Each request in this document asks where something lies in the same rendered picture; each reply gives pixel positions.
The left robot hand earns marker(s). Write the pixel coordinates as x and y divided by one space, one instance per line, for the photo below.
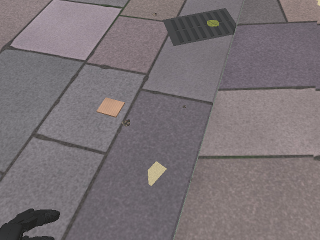
27 220

